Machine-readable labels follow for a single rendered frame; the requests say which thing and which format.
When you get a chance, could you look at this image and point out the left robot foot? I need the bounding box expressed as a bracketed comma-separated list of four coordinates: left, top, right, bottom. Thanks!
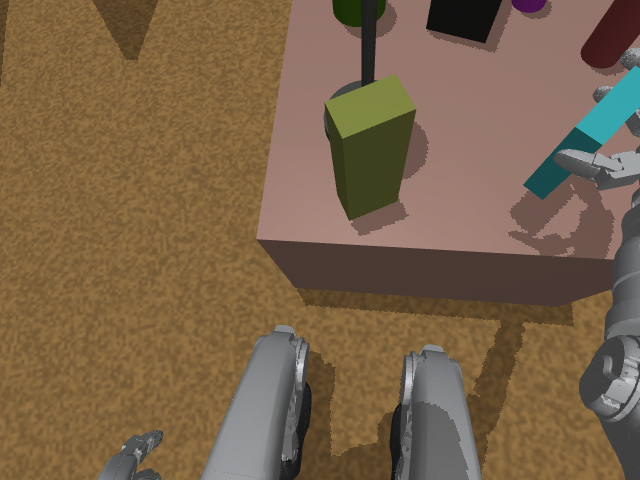
[279, 382, 312, 480]

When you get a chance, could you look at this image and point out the right robot hand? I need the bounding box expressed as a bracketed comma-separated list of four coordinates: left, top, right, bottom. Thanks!
[553, 48, 640, 191]

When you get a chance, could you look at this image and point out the desk lamp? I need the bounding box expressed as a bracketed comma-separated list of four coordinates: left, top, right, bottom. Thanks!
[324, 0, 378, 141]

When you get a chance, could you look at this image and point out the right robot arm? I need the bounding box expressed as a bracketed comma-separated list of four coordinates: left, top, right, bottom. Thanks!
[579, 187, 640, 480]

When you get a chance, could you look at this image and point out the left robot hand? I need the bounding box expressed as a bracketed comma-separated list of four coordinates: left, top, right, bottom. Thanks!
[97, 430, 163, 480]

